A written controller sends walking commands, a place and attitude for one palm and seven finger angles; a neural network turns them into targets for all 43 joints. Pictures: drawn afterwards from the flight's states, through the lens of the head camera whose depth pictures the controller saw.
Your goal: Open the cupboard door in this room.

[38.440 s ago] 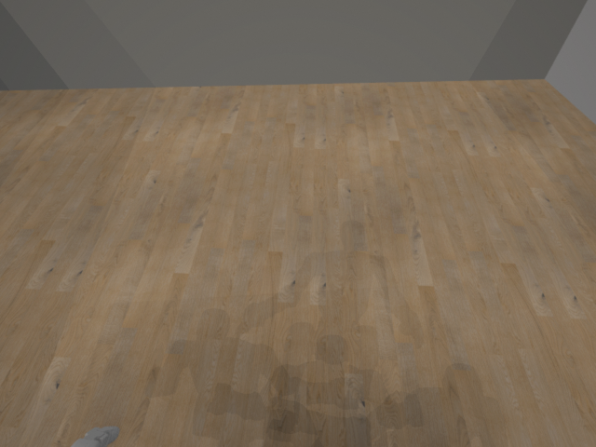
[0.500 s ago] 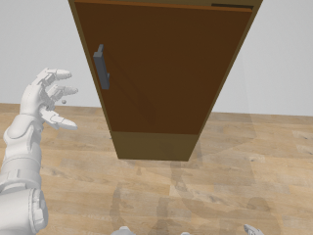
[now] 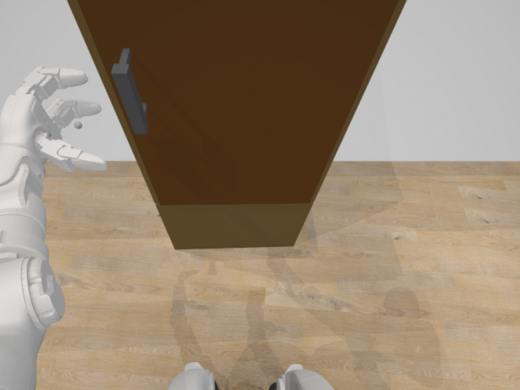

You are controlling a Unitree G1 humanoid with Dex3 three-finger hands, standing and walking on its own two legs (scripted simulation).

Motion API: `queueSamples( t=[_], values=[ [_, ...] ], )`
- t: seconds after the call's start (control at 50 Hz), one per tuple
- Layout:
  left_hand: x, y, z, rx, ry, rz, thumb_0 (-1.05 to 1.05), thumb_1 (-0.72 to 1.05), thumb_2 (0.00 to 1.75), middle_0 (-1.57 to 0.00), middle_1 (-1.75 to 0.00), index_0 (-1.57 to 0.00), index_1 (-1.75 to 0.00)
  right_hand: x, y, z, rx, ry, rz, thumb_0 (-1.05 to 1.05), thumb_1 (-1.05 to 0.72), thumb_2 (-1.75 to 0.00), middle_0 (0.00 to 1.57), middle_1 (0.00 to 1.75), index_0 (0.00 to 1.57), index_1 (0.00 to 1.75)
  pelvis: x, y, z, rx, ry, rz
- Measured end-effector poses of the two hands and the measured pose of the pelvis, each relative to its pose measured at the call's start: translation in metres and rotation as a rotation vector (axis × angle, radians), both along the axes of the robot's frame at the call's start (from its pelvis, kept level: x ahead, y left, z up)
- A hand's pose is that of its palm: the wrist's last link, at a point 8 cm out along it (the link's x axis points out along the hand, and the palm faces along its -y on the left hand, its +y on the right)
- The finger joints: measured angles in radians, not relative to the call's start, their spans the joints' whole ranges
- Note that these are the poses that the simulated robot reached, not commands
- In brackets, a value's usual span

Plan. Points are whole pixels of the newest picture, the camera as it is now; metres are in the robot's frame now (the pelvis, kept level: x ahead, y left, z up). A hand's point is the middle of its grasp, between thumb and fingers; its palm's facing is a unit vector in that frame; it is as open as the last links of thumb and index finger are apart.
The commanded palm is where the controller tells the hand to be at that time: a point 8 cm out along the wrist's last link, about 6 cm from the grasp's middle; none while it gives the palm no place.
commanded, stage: move the hooked fingers beside the handle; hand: left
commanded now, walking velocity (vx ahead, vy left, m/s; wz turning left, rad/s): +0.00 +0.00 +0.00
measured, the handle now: (134, 93) +0.56 +0.18 +0.09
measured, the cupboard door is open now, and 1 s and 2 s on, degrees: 0 0 0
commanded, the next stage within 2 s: slide the fingers in behind the handle in 1.00 s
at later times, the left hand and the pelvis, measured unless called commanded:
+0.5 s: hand (84, 110) +0.52 +0.24 +0.09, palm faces -0.02 -1.00 +0.00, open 14.0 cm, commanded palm +0.50 +0.29 +0.09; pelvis +0.01 +0.01 -0.01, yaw -1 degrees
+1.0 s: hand (82, 116) +0.50 +0.24 +0.10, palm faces -0.01 -1.00 +0.00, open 14.0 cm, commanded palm +0.49 +0.28 +0.09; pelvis +0.01 +0.01 -0.01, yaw -1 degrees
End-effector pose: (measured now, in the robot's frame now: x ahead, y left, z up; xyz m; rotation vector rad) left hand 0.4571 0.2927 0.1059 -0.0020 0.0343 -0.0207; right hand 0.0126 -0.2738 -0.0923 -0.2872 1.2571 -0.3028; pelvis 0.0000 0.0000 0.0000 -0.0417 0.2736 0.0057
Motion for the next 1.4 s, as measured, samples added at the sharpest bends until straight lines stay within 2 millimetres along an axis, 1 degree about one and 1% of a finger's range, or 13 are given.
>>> queueSamples(
  t=[0.12,0.22,0.38,0.46,0.56,0.66,0.74,0.84,0.94,1.1,1.2,1.3,1.4],
  values=[
    [0.018,-0.001,0.003,-0.003,-0.01,0.004,-0.01,-0.5,0.3,-0.3,-1.2,-0.3,-1.2,-0.015,-0.001,0.001,-0.006,0.045,-0.028,0.01,-0.9,-0.9,0.21,0.3,0.21,0.3,0.001,0.0,-0.002,-0.004,0.025,-0.008],
    [0.028,0.0,0.004,0.004,-0.005,0.003,-0.01,-0.5,0.3,-0.3,-1.2,-0.3,-1.2,-0.026,0.002,0.001,-0.003,0.081,-0.049,0.01,-0.9,-0.9,0.21,0.3,0.21,0.3,0.002,0.001,-0.004,-0.008,0.042,-0.011],
    [0.039,0.002,-0.004,0.002,0.012,0.001,-0.01,-0.5,0.3,-0.3,-1.2,-0.3,-1.2,-0.035,0.01,0.0,0.008,0.131,-0.062,0.01,-0.9,-0.9,0.21,0.3,0.21,0.3,0.006,0.004,-0.006,-0.012,0.065,-0.017],
    [0.039,0.004,-0.01,0.004,0.01,0.001,-0.01,-0.5,0.3,-0.3,-1.2,-0.3,-1.2,-0.033,0.013,0.0,0.01,0.136,-0.068,0.01,-0.9,-0.9,0.21,0.3,0.21,0.3,0.008,0.006,-0.006,-0.014,0.071,-0.02],
    [0.04,0.005,-0.013,-0.005,0.01,0.004,-0.01,-0.5,0.3,-0.3,-1.2,-0.3,-1.2,-0.025,0.016,-0.001,0.012,0.132,-0.061,0.01,-0.9,-0.9,0.21,0.3,0.21,0.3,0.011,0.008,-0.006,-0.017,0.071,-0.018],
    [0.041,0.005,-0.011,0.002,-0.004,0.005,-0.01,-0.5,0.3,-0.3,-1.2,-0.3,-1.2,-0.014,0.018,-0.001,0.015,0.112,-0.051,0.01,-0.9,-0.9,0.21,0.3,0.21,0.3,0.014,0.01,-0.006,-0.019,0.071,-0.016],
    [0.038,0.003,-0.008,0.0,-0.01,0.0,-0.01,-0.5,0.3,-0.3,-1.2,-0.3,-1.2,-0.005,0.019,-0.003,0.023,0.092,-0.042,0.01,-0.9,-0.9,0.21,0.3,0.21,0.3,0.016,0.012,-0.005,-0.019,0.064,-0.015],
    [0.032,0.002,-0.01,-0.003,0.003,0.004,-0.01,-0.5,0.3,-0.3,-1.2,-0.3,-1.2,0.005,0.02,-0.004,0.031,0.063,-0.029,0.01,-0.9,-0.9,0.21,0.3,0.21,0.3,0.016,0.012,-0.005,-0.017,0.054,-0.013],
    [0.028,0.002,-0.012,-0.004,-0.001,0.016,-0.01,-0.5,0.3,-0.3,-1.2,-0.3,-1.2,0.009,0.019,-0.005,0.03,0.044,-0.017,0.01,-0.9,-0.9,0.21,0.3,0.21,0.3,0.013,0.011,-0.005,-0.017,0.047,-0.011],
    [0.026,-0.001,-0.008,0.004,-0.005,0.008,-0.01,-0.5,0.3,-0.3,-1.2,-0.3,-1.2,0.003,0.015,-0.007,0.02,0.054,-0.01,0.01,-0.9,-0.9,0.21,0.3,0.21,0.3,0.007,0.008,-0.007,-0.018,0.045,0.0],
    [0.029,-0.008,-0.009,0.002,-0.001,0.004,-0.01,-0.5,0.3,-0.3,-1.2,-0.3,-1.2,-0.007,0.013,-0.007,0.016,0.069,-0.016,0.01,-0.9,-0.9,0.21,0.3,0.21,0.3,0.004,0.007,-0.008,-0.018,0.049,0.0],
    [0.035,-0.02,-0.011,0.005,0.001,-0.006,-0.01,-0.5,0.3,-0.3,-1.2,-0.3,-1.2,-0.018,0.011,-0.007,0.017,0.089,-0.027,0.01,-0.9,-0.9,0.21,0.3,0.21,0.3,0.002,0.006,-0.009,-0.017,0.056,-0.001],
    [0.036,-0.022,-0.012,-0.004,-0.005,0.02,-0.01,-0.5,0.3,-0.3,-1.21,-0.32,-1.23,-0.028,0.011,-0.007,0.025,0.108,-0.039,0.01,-0.9,-0.9,0.21,0.3,0.21,0.3,0.002,0.003,-0.009,-0.015,0.06,-0.004]
  ],
)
